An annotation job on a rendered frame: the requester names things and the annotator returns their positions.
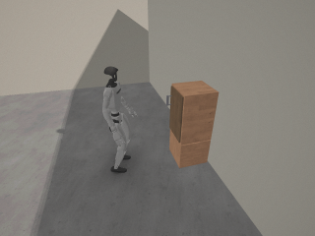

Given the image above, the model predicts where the handle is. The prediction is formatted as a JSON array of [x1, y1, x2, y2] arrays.
[[166, 95, 172, 106]]

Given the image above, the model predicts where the robot right hand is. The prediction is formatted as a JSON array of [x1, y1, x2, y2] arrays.
[[113, 131, 126, 147]]

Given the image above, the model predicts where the right robot shin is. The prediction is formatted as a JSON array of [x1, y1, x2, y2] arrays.
[[114, 147, 127, 169]]

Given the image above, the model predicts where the right robot upper arm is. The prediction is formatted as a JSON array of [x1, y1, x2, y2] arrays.
[[102, 88, 113, 114]]

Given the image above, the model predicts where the robot right forearm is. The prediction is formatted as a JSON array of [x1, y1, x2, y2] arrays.
[[102, 109, 118, 133]]

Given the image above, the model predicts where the cupboard door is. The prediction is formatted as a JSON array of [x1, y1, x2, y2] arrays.
[[169, 86, 184, 143]]

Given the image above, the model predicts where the robot left hand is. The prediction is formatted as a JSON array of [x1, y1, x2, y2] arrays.
[[127, 107, 138, 118]]

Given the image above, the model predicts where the humanoid robot head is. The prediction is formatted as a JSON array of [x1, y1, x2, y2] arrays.
[[104, 66, 118, 88]]

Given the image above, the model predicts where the robot left forearm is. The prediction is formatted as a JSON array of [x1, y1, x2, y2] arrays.
[[121, 95, 131, 109]]

